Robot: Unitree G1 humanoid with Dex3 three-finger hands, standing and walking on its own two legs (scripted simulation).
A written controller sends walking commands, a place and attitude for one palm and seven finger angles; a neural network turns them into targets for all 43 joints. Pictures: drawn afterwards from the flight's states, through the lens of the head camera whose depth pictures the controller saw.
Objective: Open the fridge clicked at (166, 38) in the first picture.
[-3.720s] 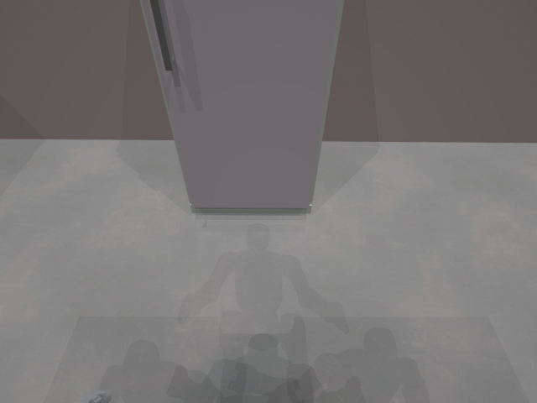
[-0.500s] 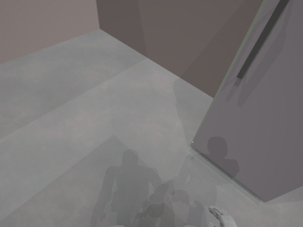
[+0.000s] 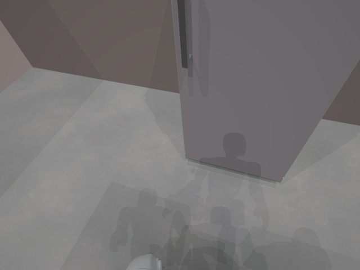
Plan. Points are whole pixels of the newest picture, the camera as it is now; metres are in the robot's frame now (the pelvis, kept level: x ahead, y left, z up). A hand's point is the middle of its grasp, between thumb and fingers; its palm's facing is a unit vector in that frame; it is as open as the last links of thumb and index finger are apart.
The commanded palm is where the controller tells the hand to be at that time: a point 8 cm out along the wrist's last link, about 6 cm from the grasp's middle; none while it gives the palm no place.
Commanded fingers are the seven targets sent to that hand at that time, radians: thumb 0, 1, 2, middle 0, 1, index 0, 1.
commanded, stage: turn to face it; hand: left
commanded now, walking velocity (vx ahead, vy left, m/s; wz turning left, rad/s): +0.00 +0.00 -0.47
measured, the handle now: (185, 17) +0.77 +0.02 +0.18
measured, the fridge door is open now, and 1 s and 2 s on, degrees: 0 0 0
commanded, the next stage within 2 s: take the last steps up to it in 0.42 s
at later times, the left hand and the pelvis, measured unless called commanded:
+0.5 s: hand out of the picture +0.11 +0.23 -0.16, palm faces -0.16 -0.96 -0.21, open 7.4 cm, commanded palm none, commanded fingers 0.00 0.90 0.90 -0.20 -0.30 -0.20 -0.30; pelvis +0.00 +0.04 +0.01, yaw -13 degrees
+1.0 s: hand out of the picture +0.05 +0.16 -0.16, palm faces -0.20 -0.97 -0.16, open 7.4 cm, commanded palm none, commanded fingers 0.00 0.90 0.90 -0.20 -0.30 -0.20 -0.30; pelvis +0.06 +0.00 +0.01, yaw -15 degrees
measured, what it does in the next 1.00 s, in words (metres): steps on the spot, turning right: left foot, then right foot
